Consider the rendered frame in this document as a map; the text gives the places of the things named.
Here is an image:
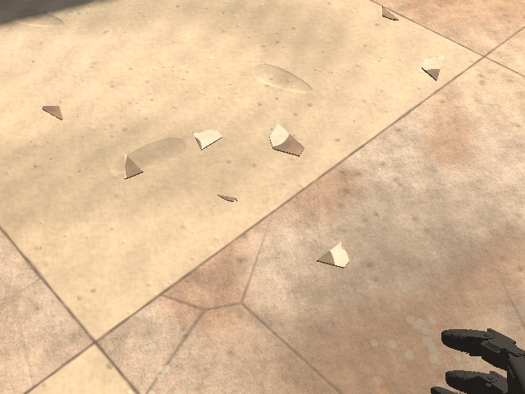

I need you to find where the robot right hand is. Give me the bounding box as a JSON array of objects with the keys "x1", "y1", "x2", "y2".
[{"x1": 431, "y1": 328, "x2": 525, "y2": 394}]

